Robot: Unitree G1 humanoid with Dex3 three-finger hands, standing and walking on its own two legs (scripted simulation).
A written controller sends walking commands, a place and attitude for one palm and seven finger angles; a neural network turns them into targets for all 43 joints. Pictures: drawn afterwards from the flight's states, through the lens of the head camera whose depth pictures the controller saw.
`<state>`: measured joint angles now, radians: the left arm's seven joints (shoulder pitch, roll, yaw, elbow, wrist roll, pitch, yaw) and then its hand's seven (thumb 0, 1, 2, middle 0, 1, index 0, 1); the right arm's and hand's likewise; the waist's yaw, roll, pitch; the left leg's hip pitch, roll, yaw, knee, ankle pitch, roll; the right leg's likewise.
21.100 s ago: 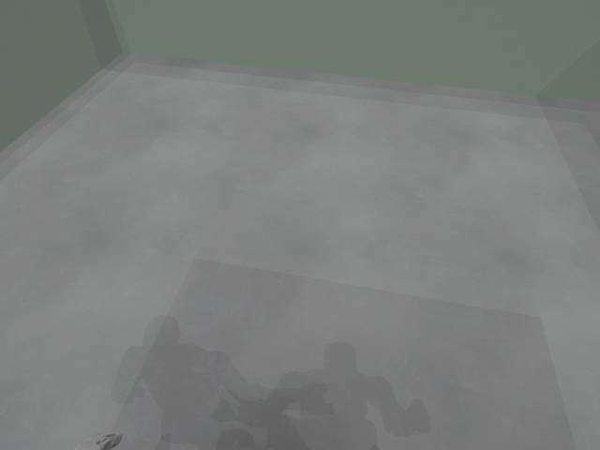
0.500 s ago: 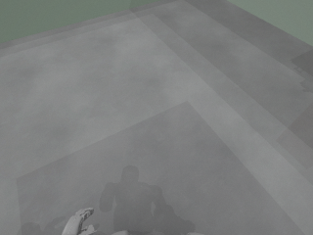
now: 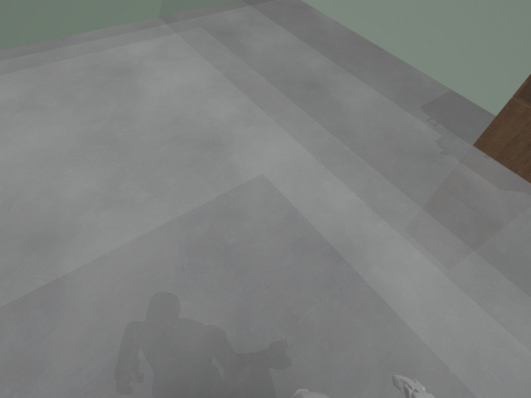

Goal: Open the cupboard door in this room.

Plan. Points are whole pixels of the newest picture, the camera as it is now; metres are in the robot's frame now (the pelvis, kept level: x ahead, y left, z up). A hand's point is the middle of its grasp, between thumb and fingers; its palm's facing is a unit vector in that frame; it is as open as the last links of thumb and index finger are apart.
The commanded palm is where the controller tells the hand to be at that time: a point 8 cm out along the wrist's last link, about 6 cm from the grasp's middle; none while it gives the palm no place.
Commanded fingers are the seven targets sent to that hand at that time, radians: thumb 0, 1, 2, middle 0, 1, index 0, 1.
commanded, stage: turn or walk to find it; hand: left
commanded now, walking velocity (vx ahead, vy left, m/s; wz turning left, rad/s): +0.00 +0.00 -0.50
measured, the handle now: out of the picture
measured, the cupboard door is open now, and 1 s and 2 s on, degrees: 0 0 0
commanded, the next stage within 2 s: none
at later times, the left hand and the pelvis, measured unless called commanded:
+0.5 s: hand (202, 385) +0.15 +0.11 -0.15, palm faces -0.27 -0.92 -0.27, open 7.3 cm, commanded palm none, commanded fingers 0.00 0.90 0.90 -0.20 -0.30 -0.20 -0.30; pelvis -0.03 -0.04 +0.00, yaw -16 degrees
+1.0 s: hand (173, 394) +0.14 +0.16 -0.18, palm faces -0.39 -0.90 -0.18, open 7.4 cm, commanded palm none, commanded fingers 0.00 0.90 0.90 -0.20 -0.30 -0.20 -0.30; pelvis +0.06 -0.03 +0.00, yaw -29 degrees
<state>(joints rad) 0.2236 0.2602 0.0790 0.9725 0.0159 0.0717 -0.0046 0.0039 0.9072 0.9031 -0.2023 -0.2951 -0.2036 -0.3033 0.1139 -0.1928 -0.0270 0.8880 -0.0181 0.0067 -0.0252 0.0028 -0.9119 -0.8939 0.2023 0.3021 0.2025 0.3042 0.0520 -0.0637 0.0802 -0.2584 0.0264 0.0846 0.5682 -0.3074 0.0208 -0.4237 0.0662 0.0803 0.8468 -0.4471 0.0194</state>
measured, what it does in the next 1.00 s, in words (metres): steps on the spot, turning right: right foot, then left foot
